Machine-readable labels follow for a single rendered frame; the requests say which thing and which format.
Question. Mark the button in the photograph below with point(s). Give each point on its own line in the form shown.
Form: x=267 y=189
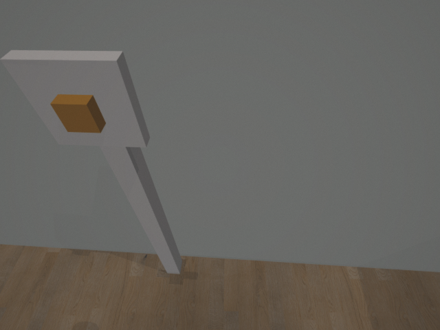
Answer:
x=79 y=113

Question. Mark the panel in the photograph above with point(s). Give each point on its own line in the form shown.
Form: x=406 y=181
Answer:
x=43 y=74

